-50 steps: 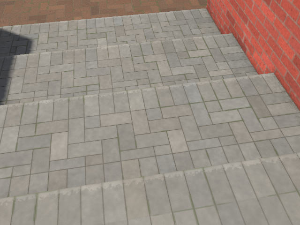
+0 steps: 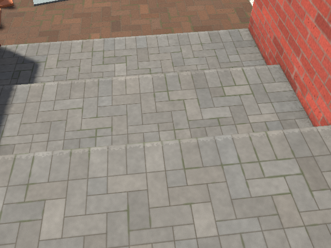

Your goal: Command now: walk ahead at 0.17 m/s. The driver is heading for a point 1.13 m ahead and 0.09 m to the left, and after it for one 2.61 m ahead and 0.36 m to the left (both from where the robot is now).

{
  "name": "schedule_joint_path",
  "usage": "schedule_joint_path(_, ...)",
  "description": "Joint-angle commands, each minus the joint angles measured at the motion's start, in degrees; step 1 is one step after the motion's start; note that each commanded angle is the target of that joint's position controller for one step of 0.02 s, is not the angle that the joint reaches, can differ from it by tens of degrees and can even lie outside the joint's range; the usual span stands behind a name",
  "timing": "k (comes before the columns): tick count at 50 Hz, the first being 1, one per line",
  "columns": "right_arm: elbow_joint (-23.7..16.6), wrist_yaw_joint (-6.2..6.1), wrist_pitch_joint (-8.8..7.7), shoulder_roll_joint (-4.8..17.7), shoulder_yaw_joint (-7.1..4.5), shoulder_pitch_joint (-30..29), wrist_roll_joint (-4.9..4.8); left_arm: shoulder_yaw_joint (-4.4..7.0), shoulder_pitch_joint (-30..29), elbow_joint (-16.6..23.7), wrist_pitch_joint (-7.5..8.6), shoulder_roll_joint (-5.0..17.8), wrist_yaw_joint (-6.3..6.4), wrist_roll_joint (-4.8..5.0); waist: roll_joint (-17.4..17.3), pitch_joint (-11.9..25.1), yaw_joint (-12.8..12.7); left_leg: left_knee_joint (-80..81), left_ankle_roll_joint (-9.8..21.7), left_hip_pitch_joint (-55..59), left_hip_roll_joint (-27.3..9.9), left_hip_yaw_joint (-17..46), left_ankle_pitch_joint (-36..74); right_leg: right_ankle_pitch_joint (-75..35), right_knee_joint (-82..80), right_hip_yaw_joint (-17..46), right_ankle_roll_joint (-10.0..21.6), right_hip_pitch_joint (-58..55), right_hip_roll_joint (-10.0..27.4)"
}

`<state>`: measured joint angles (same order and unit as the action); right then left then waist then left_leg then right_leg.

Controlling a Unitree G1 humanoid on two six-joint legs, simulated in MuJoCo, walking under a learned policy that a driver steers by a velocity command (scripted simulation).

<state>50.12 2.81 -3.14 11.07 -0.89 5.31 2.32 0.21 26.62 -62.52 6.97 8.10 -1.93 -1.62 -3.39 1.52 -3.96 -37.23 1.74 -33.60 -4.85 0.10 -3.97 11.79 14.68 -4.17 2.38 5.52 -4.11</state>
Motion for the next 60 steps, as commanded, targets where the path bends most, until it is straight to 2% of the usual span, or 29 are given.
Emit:
schedule_joint_path(1, 0.78, -0.41, -0.27, 4.93, -1.64, 4.98, -0.24, 1.64, -2.91, 2.48, -0.47, 8.22, -0.28, 0.53, 6.44, 0.69, 5.52, 6.29, 0.66, 7.44, 0.51, 0.81, 3.31, -38.61, 2.22, 7.46, 9.03, -0.42, 16.71)
schedule_joint_path(3, 1.97, -0.84, -1.29, 6.17, -2.33, 4.7, -1.2, 1.94, -2.37, 1.98, -1.79, 8.08, -0.83, 1.58, 4.34, 2.29, 5.66, 13.04, 3.35, 15.59, 1.91, -1.15, 13.42, -35.07, 7.54, 6.1, 6.2, 0.11, 13.31)
schedule_joint_path(4, 1.93, -1.0, -2.17, 9.44, -3.15, 4.83, -2.2, 2.25, 2.04, 2.0, -2.21, 7.17, -1.14, 2.24, 1.0, 6.37, 3.02, 12.73, 7.87, 24.79, -0.03, 0.8, 31.67, -29.99, 11.61, 3.01, 2.8, 2.11, 8.32)
schedule_joint_path(5, 1.99, -0.13, -2.34, 8.26, -1.91, 6.42, -4.37, 0.57, 10.09, 0.73, -2.12, 1.65, -1.3, 2.33, -3.86, 16.39, 1.05, 11.9, 15.6, 42.57, -8.39, 10.58, 36.82, -13.03, 16.28, 1.85, -2.64, 10.91, 5.09)
schedule_joint_path(6, 4.06, 0.54, -2.04, 4.85, -0.9, 10.3, -4.74, 0.42, 6.89, 1.37, -2.61, 1.56, -1.33, 2.31, -3.35, 15.09, 3.06, 13.74, 16.0, 43.54, -12.49, 17.06, 30.49, 4.3, 19.99, 1.75, -4.76, 15.35, 4.42)
schedule_joint_path(7, 5.78, 1.14, -1.83, 4.52, -0.85, 9.86, -4.29, 1.31, 0.74, 3.2, -3.71, 3.08, -0.96, 2.14, -2.59, 8.72, 3.07, 16.5, 12.51, 35.24, -11.82, 17.49, 21.18, 13.05, 22.34, 2.61, -5.93, 15.88, 5.73)
schedule_joint_path(8, 4.78, 1.63, -1.95, 5.43, -0.83, 4.76, -4.97, 1.65, 0.18, 3.22, -4.61, 3.55, -0.75, 2.22, -1.71, 5.17, 0.62, 17.13, 8.73, 27.74, -9.36, 15.01, 15.65, 16.23, 21.93, 3.56, -7.37, 13.02, 7.78)
schedule_joint_path(9, 4.26, 2.2, -1.79, 4.9, -0.53, 0.85, -5.47, 1.46, 2.86, 2.19, -5.2, 2.7, -0.79, 2.32, -0.92, 3.56, -1.77, 17.15, 6.11, 22.88, -7.23, 12.35, 11.56, 14.76, 17.28, 3.94, -7.94, 8.97, 8.9)
schedule_joint_path(11, 4.92, 3.48, -1.5, 5.72, -1.15, -0.07, -4.86, 1.33, 1.73, 2.03, -5.19, 2.58, -0.51, 1.63, 0.79, -0.35, -0.85, 18.09, 3.42, 18.0, -3.66, 9.9, -4.51, 6.23, 11.4, 2.65, -7.39, 7.22, 7.52)
schedule_joint_path(12, 5.75, 3.88, -1.26, 5.88, -1.43, 0.73, -4.75, 1.4, 1.43, 2.18, -4.93, 3.22, -0.73, 1.43, 0.73, -0.14, -0.1, 19.13, 2.77, 17.36, -2.83, 9.92, -14.16, 6.59, 10.36, 1.96, -6.65, 6.83, 7.01)
schedule_joint_path(13, 5.41, 3.6, -1.76, 6.48, -1.96, 0.69, -3.86, 1.58, 0.96, 2.06, -4.52, 4.18, -1.33, 1.42, 1.55, -2.34, 1.38, 19.64, 2.54, 19.0, -0.78, 7.01, -17.93, 9.62, 10.32, 1.76, -4.23, 11.52, 6.34)
schedule_joint_path(14, 5.55, 3.14, -2.02, 6.48, -2.06, 0.52, -3.07, 2.09, -1.09, 2.33, -4.28, 5.83, -1.62, 1.48, 2.74, -2.33, 2.09, 18.59, 2.5, 21.25, 0.22, 5.86, -14.11, 8.99, 9.41, 1.8, -2.81, 12.69, 6.6)
schedule_joint_path(15, 5.87, 2.83, -2.13, 5.95, -1.9, 0.51, -2.83, 2.44, -3.95, 3.36, -4.11, 6.39, -1.69, 1.78, 2.82, -0.86, 2.36, 16.87, 2.68, 23.28, 0.28, 5.61, -6.03, 6.04, 9.02, 1.75, -2.6, 11.73, 7.03)
schedule_joint_path(17, 6.57, 2.28, -1.95, 5.75, -1.95, 1.1, -3.18, 2.12, -6.82, 4.22, -3.88, 4.6, -1.6, 2.29, 2.93, 1.9, 2.59, 13.07, 3.16, 26.51, 0.83, 3.93, 10.08, -0.18, 9.19, 2.24, -3.17, 9.04, 7.79)
schedule_joint_path(20, 7.43, 2.1, -1.64, 5.31, -2.15, 2.95, -3.16, 2.27, -5.71, 3.34, -3.74, 5.54, -1.44, 2.43, 3.87, 3.93, 2.9, 9.64, 3.65, 29.98, 2.1, 1.75, 22.85, -7.59, 10.83, 2.07, -3.4, 8.3, 7.9)
schedule_joint_path(34, 9.16, 2.01, -1.31, 5.49, -3.08, 2.12, -2.79, 2.14, -5.63, 1.18, -4.02, 6.02, -1.71, 1.92, 5.21, -1.22, 3.92, 9.41, 2.51, 27.15, 4.16, -0.48, 9.15, -2.5, 9.08, 1.73, -2.78, 10.29, 7.57)
schedule_joint_path(47, 11.87, 1.96, -1.57, 4.98, -2.95, 2.82, -2.64, 2.07, -3.46, -0.33, -4.14, 5.29, -2.06, 1.62, 4.86, -3.77, 4.52, 10.7, 1.57, 26.03, 4.65, -0.71, 2.6, 1.73, 6.96, 1.77, -1.83, 11.25, 6.96)
schedule_joint_path(48, 12.55, 1.86, -1.43, 5.02, -3.03, 4.1, -2.51, 2.09, -2.01, -0.93, -4.32, 5.12, -2.0, 1.44, 5.1, -4.13, 4.55, 11.43, 1.46, 26.06, 4.81, -0.79, -3.54, 7.23, 5.53, 2.28, -1.31, 11.4, 7.26)
schedule_joint_path(49, 12.64, 1.5, -1.37, 6.23, -3.67, 4.79, -2.0, 2.55, -0.88, -1.22, -4.52, 6.26, -1.71, 0.72, 6.3, -6.18, 4.41, 11.05, 1.45, 24.51, 5.6, -1.37, -12.98, 15.04, 3.5, 3.8, 0.48, 12.41, 8.18)
schedule_joint_path(50, 12.13, 0.97, -1.45, 7.49, -4.49, 4.67, -1.29, 3.29, -0.28, -1.1, -4.55, 8.23, -1.13, -0.53, 8.39, -8.35, 3.88, 9.63, 1.71, 21.08, 6.62, -2.02, -21.96, 22.93, 1.26, 6.67, 3.42, 12.59, 10.29)
schedule_joint_path(51, 11.29, 0.44, -1.57, 7.08, -4.83, 3.17, -0.71, 3.71, 0.73, -0.85, -4.19, 9.04, -0.37, -1.76, 9.82, -10.13, 2.71, 7.75, 2.25, 16.06, 7.12, -1.85, -25.58, 27.44, -1.07, 10.87, 6.7, 10.65, 13.47)
schedule_joint_path(52, 10.4, -0.25, -1.78, 5.71, -4.91, 1.27, -0.39, 3.9, 2.31, -0.95, -3.53, 8.86, 0.55, -2.45, 11.26, -11.3, 1.38, 4.99, 2.72, 10.61, 7.29, -1.91, -24.22, 27.58, -3.06, 15.43, 9.67, 6.38, 17.45)
schedule_joint_path(53, 9.43, -1.08, -2.05, 3.87, -4.78, -0.11, -0.17, 3.88, 2.73, -1.07, -2.76, 8.19, 1.4, -2.32, 12.34, -12.82, 1.06, 3.51, 3.17, 5.58, 6.53, -2.51, -20.32, 25.35, -4.68, 18.64, 11.77, 1.69, 21.63)
schedule_joint_path(54, 8.37, -1.9, -2.24, 1.97, -4.39, -0.92, -0.01, 3.66, 2.03, -0.91, -2.28, 7.26, 1.88, -1.57, 12.39, -13.24, 1.33, 3.99, 3.74, 4.05, 5.11, -2.42, -17.28, 22.0, -5.57, 20.13, 12.53, -1.24, 24.18)
schedule_joint_path(56, 7.66, -2.6, -2.85, 0.81, -4.23, 0.96, -0.59, 3.49, -3.05, 0.74, -2.31, 7.23, 2.18, -0.02, 10.51, -11.62, 3.73, 7.53, 4.58, 14.48, 5.63, -4.03, -14.35, 16.15, -5.5, 16.06, 10.59, 2.2, 21.84)
schedule_joint_path(57, 8.31, -2.42, -3.35, 1.52, -4.55, 3.49, -0.92, 3.63, -4.96, 1.49, -2.72, 7.96, 2.11, 0.0, 10.27, -10.79, 4.88, 7.95, 4.81, 20.84, 6.6, -4.92, -12.61, 13.98, -4.28, 13.1, 9.46, 5.26, 19.35)
schedule_joint_path(58, 9.13, -2.05, -3.88, 2.36, -4.91, 6.46, -0.92, 3.71, -4.86, 1.77, -2.99, 8.38, 2.06, -0.61, 9.14, -10.06, 5.65, 7.47, 5.31, 25.57, 7.14, -5.23, -11.95, 11.04, -1.15, 9.96, 8.68, 7.4, 16.87)
schedule_joint_path(59, 10.48, -1.64, -4.31, 3.22, -5.3, 11.37, -0.57, 3.58, -4.21, 1.49, -2.98, 7.99, 1.99, -1.86, 6.95, -8.93, 7.29, 7.52, 6.63, 30.47, 6.38, -2.99, -9.93, 6.82, 5.41, 6.96, 7.7, 10.32, 14.09)
schedule_joint_path(60, 12.77, -1.49, -4.64, 4.94, -5.6, 19.3, -0.19, 3.32, -3.74, 1.88, -2.78, 6.14, 1.63, -3.17, 0.12, -5.94, 9.36, 10.44, 11.16, 39.12, 1.28, 7.36, -5.88, 5.39, 19.0, 2.21, 4.43, 17.73, 8.41)
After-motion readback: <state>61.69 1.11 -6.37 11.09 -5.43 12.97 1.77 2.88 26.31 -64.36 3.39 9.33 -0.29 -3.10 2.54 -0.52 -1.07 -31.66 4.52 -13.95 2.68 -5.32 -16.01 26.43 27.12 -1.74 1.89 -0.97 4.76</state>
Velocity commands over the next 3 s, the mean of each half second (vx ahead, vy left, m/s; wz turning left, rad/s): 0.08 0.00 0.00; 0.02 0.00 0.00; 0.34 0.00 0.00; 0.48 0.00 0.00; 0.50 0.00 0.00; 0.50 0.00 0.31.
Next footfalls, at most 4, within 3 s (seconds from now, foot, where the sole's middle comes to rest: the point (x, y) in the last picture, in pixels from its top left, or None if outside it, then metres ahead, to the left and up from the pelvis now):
0.06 left None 0.19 0.12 -0.78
1.84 right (225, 236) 0.63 -0.18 -0.94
2.36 left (177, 172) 0.96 0.05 -0.94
2.86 right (215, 149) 1.12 -0.16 -0.94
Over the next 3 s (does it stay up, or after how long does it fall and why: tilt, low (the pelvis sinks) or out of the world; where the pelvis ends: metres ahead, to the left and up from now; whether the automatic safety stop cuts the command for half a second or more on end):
stays up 1.09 -0.06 -0.18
